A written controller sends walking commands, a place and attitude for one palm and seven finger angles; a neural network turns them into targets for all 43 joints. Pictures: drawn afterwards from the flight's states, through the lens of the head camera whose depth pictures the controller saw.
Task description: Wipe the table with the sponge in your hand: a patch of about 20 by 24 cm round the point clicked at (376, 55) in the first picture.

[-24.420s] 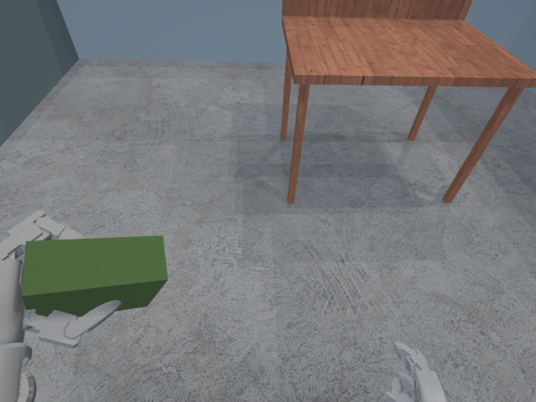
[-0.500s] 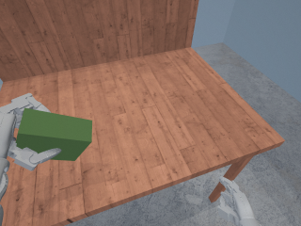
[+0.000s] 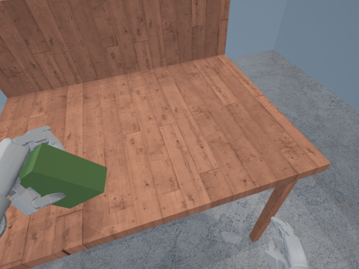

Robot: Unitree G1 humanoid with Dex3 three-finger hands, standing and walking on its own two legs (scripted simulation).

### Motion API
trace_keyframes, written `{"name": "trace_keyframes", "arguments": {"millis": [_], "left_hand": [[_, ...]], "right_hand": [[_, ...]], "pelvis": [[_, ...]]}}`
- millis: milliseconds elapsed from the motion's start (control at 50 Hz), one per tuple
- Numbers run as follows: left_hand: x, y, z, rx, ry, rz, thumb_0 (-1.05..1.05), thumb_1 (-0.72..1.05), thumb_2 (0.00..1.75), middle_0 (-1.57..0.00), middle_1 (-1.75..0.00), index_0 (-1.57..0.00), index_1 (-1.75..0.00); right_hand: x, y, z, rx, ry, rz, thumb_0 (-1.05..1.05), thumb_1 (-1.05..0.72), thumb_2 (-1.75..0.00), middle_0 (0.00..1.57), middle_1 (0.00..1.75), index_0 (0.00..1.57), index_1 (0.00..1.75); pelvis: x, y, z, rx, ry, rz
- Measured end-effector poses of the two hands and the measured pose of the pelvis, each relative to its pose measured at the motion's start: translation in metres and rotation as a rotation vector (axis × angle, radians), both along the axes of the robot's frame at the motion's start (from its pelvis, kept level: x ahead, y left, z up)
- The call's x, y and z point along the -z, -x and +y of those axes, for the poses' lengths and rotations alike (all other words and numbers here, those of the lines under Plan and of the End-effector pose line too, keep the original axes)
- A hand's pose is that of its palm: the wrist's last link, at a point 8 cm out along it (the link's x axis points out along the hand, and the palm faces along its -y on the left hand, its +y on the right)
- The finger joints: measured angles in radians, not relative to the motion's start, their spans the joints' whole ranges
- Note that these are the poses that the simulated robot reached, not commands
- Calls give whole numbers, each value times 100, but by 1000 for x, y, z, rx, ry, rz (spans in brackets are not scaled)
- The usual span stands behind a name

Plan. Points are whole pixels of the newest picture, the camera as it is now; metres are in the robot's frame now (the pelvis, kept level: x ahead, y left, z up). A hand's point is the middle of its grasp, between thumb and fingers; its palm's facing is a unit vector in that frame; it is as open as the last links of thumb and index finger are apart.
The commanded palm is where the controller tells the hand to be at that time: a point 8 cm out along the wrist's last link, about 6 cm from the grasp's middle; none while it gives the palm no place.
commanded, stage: turn the palm down, sponge in hand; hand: left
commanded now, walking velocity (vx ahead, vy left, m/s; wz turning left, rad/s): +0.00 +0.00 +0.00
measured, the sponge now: (68, 183) +0.23 +0.25 +0.12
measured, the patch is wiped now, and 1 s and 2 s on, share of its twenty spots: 0.00 0.00 0.00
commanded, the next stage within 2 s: move the sponge above the wiping area in 1.48 s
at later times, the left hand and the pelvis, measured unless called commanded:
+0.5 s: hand (28, 167) +0.23 +0.30 +0.17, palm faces +0.23 -0.30 -0.93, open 9.7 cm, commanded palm +0.20 +0.31 +0.21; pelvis +0.01 +0.02 +0.00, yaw -1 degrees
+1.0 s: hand (19, 165) +0.24 +0.33 +0.16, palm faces +0.13 -0.12 -0.99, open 9.7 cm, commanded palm +0.20 +0.32 +0.22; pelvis +0.00 +0.04 +0.02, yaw -1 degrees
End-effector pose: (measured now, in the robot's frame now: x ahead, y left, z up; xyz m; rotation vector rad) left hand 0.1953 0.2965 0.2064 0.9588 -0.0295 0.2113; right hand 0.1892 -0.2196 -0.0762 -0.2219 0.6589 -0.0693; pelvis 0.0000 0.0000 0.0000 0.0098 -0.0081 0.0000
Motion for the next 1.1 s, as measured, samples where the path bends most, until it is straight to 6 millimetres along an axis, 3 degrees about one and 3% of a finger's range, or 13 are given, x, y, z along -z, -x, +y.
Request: {"name": "trace_keyframes", "arguments": {"millis": [120, 240, 400, 600, 780, 940, 1100], "left_hand": [[-10, -3, 3, -66, -83, -20, 0, -45, 103, -79, -136, -77, -137], [1, -4, 13, -123, -140, 63, 0, -45, 103, -79, -136, -76, -137], [2, -5, 3, -73, -217, 39, 0, -45, 103, -79, -136, -77, -137], [-5, -7, 28, -229, -287, 102, 0, -45, 103, -79, -136, -76, -137], [2, -12, 23, -170, -362, 146, 0, -45, 103, -79, -136, -77, -137], [-4, -18, 32, -249, -417, 144, 0, -45, 103, -79, -136, -77, -137], [4, -19, 25, -246, -473, 208, 0, -45, 103, -79, -136, -76, -137]], "right_hand": [[10, 10, -23, 51, 15, 42, 1, -90, -90, 21, 30, 20, 30], [14, 11, -31, 83, 36, 59, 1, -90, -90, 21, 30, 20, 30], [4, -7, -5, 68, 15, 6, 1, -90, -90, 20, 30, 19, 30], [-14, -38, 44, -12, -52, -37, 1, -90, -90, 21, 30, 19, 30], [-20, -35, 51, -27, -19, -9, 1, -90, -90, 21, 30, 17, 29], [-22, -36, 51, -28, -21, 2, 1, -90, -90, 21, 30, 17, 30], [-22, -36, 49, -35, -31, 5, 1, -90, -90, 21, 30, 17, 30]], "pelvis": [[3, -4, -4, 9, -3, 7], [5, -7, 1, 12, -3, 11], [2, -10, 13, 20, -2, 8], [-9, -8, 29, 13, 2, -18], [-15, -5, 39, 19, 7, -44], [-18, -2, 43, 24, 6, -54], [-19, 2, 43, 27, 1, -61]]}}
